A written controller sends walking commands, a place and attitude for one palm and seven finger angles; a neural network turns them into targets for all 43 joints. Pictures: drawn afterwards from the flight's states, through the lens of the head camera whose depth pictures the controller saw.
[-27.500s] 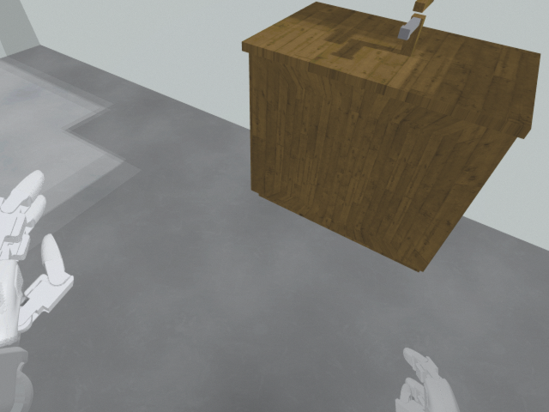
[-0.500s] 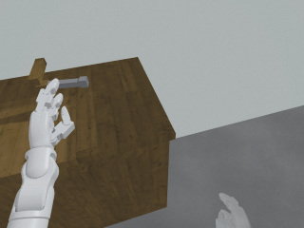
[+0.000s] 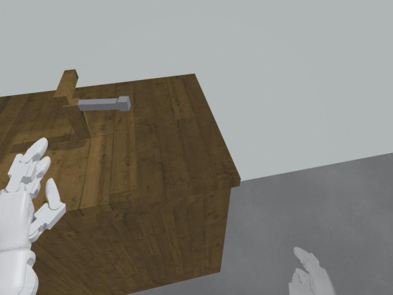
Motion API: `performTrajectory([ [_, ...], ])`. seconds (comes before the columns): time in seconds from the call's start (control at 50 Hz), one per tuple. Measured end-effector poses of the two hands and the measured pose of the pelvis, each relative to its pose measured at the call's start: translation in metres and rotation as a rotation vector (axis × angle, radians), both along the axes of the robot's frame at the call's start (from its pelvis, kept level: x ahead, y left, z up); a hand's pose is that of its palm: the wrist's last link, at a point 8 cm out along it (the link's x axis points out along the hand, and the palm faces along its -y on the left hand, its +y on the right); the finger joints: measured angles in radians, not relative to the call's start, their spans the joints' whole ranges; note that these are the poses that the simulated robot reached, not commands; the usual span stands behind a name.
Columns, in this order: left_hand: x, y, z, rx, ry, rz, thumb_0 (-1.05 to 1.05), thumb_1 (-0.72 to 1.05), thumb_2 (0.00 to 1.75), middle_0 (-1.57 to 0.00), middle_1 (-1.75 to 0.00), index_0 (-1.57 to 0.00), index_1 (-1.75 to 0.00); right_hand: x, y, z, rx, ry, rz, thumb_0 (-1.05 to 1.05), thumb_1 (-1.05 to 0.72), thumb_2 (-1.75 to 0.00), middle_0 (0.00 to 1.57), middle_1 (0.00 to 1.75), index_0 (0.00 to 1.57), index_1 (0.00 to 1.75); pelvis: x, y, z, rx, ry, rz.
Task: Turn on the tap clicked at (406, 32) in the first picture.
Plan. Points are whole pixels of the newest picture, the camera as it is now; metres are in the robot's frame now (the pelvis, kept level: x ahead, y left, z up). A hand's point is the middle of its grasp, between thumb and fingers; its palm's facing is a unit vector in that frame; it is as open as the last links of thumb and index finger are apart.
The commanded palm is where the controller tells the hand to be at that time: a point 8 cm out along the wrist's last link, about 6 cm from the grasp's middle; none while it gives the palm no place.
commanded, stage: draw the hand back beside the body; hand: left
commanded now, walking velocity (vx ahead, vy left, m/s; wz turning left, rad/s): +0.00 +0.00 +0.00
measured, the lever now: (124, 103) +0.52 +0.26 +0.13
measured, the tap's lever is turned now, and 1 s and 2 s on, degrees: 80 80 80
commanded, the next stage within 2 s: step back with the hand held close in 0.22 s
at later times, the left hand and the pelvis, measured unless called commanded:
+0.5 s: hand (65, 200) +0.21 +0.24 +0.16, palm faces +0.40 -0.82 -0.42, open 7.4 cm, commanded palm +0.16 +0.27 +0.17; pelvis -0.01 +0.00 +0.00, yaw +0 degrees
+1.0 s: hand (29, 257) +0.12 +0.26 +0.14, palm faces +0.40 -0.82 -0.41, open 7.4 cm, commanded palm +0.07 +0.30 +0.17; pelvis -0.09 +0.02 -0.02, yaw -1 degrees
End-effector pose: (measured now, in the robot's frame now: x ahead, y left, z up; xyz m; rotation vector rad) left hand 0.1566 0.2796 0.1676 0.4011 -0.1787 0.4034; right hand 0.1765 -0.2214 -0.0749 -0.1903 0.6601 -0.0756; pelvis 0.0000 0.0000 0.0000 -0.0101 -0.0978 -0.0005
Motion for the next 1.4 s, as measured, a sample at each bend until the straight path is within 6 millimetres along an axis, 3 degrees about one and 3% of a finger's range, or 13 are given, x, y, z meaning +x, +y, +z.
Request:
performTrajectory([
  [0.1, -0.006, 0.002, 0.002, 0.004, -0.008, 0.038, 0.01, 0.89, 0.90, -0.21, -0.30, -0.20, -0.30, 0.006, 0.004, -0.002, 0.000, -0.001, 0.027, 0.01, -0.90, -0.89, 0.20, 0.30, 0.20, 0.30, -0.001, -0.001, -0.001, 0.000, -0.001, 0.013],
  [0.24, 0.003, -0.002, 0.001, -0.007, -0.007, 0.038, 0.01, 0.90, 0.90, -0.20, -0.30, -0.20, -0.30, 0.004, 0.006, -0.007, 0.014, 0.014, 0.032, 0.01, -0.90, -0.89, 0.20, 0.30, 0.20, 0.30, -0.001, -0.005, -0.001, 0.003, 0.003, 0.013],
  [0.36, 0.007, -0.010, 0.003, 0.004, 0.001, 0.007, 0.01, 0.90, 0.90, -0.21, -0.30, -0.20, -0.30, -0.003, 0.000, -0.010, 0.017, 0.025, 0.011, 0.01, -0.90, -0.89, 0.20, 0.30, 0.21, 0.30, 0.001, -0.007, -0.001, 0.003, 0.002, 0.007],
  [0.46, 0.010, -0.004, 0.010, 0.069, 0.001, -0.005, 0.01, 0.89, 0.90, -0.21, -0.30, -0.21, -0.30, -0.010, -0.010, -0.011, 0.005, 0.051, -0.024, 0.01, -0.90, -0.89, 0.20, 0.30, 0.21, 0.30, -0.004, -0.007, -0.002, -0.005, 0.048, -0.003],
  [0.62, 0.004, -0.005, -0.008, 0.077, 0.106, -0.052, 0.01, 0.90, 0.90, -0.21, -0.30, -0.20, -0.30, -0.030, -0.022, -0.012, -0.028, 0.082, -0.104, 0.01, -0.90, -0.89, 0.20, 0.30, 0.20, 0.30, -0.020, 0.003, -0.004, 0.006, 0.093, -0.024],
  [0.82, -0.036, 0.004, 0.005, 0.127, 0.027, -0.041, 0.01, 0.89, 0.90, -0.21, -0.30, -0.21, -0.30, -0.063, -0.011, -0.013, -0.030, 0.071, -0.114, 0.01, -0.91, -0.89, 0.20, 0.30, 0.20, 0.30, -0.054, 0.009, -0.010, 0.013, 0.085, -0.023],
  [1.02, -0.076, 0.015, -0.011, 0.084, 0.000, -0.012, 0.01, 0.89, 0.90, -0.21, -0.30, -0.21, -0.30, -0.110, 0.001, -0.019, -0.049, 0.087, -0.090, 0.01, -0.90, -0.89, 0.20, 0.30, 0.20, 0.30, -0.093, 0.018, -0.016, -0.010, 0.087, -0.008],
  [1.12, -0.095, 0.022, -0.002, 0.140, -0.066, -0.008, 0.01, 0.89, 0.90, -0.21, -0.30, -0.21, -0.30, -0.132, 0.006, -0.023, -0.064, 0.099, -0.075, 0.01, -0.90, -0.89, 0.20, 0.30, 0.21, 0.30, -0.110, 0.018, -0.021, -0.019, 0.070, 0.042],
  [1.2, -0.120, 0.025, 0.006, 0.193, -0.100, 0.039, 0.01, 0.89, 0.90, -0.21, -0.30, -0.21, -0.30, -0.138, 0.007, -0.029, -0.046, 0.093, -0.049, 0.01, -0.90, -0.89, 0.20, 0.30, 0.21, 0.30, -0.118, 0.012, -0.025, -0.019, 0.091, 0.069],
  [1.28, -0.142, 0.021, 0.000, 0.146, -0.068, 0.062, 0.01, 0.89, 0.90, -0.21, -0.30, -0.21, -0.30, -0.140, 0.009, -0.034, -0.034, 0.100, -0.020, 0.01, -0.90, -0.89, 0.20, 0.30, 0.21, 0.30, -0.137, 0.009, -0.023, -0.024, 0.090, 0.064],
  [1.4, -0.166, 0.019, -0.008, 0.075, -0.039, -0.004, 0.01, 0.89, 0.90, -0.21, -0.30, -0.21, -0.30, -0.152, 0.017, -0.017, -0.060, 0.076, -0.005, 0.01, -0.90, -0.89, 0.20, 0.30, 0.20, 0.30, -0.161, 0.018, -0.018, 0.000, 0.109, 0.066],
])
